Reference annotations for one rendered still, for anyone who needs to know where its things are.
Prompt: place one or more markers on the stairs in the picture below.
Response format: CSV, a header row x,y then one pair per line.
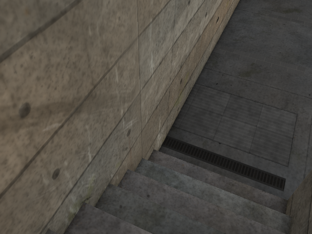
x,y
166,195

